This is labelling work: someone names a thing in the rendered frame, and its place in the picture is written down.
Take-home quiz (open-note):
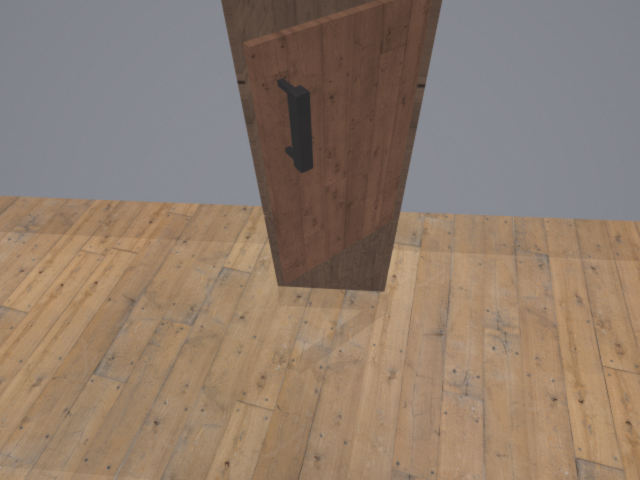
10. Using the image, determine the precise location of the handle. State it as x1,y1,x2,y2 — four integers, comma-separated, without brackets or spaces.
277,78,313,173

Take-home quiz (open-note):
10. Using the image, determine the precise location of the cupboard door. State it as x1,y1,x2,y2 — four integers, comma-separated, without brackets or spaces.
243,0,432,283

